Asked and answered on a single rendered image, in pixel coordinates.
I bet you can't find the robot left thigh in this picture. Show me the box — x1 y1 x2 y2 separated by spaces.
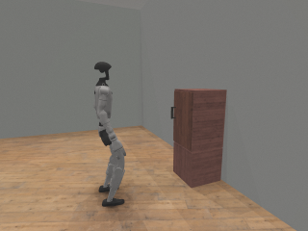
109 145 117 165

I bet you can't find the robot right thigh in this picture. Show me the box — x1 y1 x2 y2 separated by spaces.
101 131 125 173

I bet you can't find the handle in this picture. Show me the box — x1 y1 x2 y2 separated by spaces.
170 107 176 119

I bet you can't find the right robot upper arm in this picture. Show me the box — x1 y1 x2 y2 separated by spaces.
97 86 110 117

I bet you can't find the robot thigh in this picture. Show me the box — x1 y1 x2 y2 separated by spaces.
101 131 125 173
109 145 117 165

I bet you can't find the cupboard door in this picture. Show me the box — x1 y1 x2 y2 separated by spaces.
173 90 193 150

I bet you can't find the right robot hand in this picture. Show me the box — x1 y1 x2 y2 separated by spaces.
112 139 126 159

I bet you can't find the robot right forearm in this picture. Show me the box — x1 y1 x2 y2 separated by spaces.
99 111 117 141

